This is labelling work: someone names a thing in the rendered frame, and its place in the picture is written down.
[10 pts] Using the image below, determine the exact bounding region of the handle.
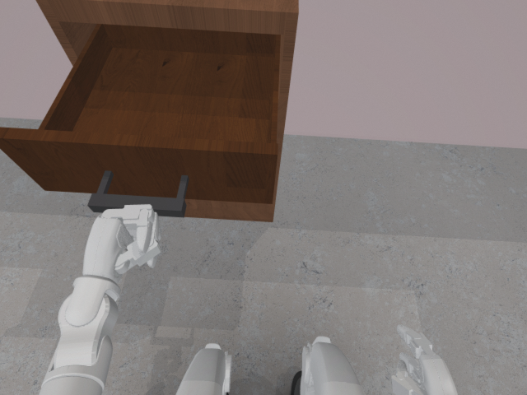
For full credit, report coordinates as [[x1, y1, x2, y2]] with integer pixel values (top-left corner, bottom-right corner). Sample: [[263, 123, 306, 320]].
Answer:
[[87, 170, 189, 217]]

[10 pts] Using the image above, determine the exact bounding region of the drawer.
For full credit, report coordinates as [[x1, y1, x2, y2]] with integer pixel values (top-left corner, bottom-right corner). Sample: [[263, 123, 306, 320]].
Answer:
[[0, 24, 281, 204]]

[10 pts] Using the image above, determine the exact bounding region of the left robot forearm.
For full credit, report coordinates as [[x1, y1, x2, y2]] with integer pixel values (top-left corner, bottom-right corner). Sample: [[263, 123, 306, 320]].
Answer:
[[39, 275, 121, 395]]

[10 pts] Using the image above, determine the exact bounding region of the right robot shin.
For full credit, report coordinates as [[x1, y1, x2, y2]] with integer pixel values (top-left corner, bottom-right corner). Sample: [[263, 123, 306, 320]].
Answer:
[[301, 336, 331, 395]]

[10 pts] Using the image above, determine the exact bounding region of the left robot thigh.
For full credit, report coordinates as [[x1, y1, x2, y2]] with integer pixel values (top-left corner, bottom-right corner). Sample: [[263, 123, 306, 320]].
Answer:
[[175, 348, 232, 395]]

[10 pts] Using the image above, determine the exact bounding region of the cabinet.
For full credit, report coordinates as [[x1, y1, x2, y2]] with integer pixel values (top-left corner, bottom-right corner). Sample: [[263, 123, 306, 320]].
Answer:
[[36, 0, 299, 222]]

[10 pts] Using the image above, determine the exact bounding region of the right robot hand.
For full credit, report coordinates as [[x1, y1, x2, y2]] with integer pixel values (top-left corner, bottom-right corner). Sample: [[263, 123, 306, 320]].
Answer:
[[391, 324, 458, 395]]

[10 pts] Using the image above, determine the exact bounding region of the left robot hand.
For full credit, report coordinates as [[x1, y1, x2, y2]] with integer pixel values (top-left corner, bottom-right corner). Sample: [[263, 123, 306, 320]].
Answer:
[[82, 204, 162, 284]]

